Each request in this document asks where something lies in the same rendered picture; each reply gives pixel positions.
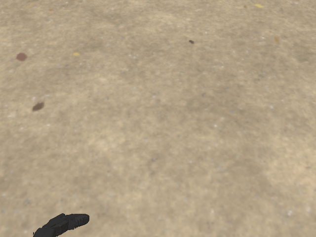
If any robot left hand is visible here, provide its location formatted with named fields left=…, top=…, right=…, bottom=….
left=33, top=213, right=90, bottom=237

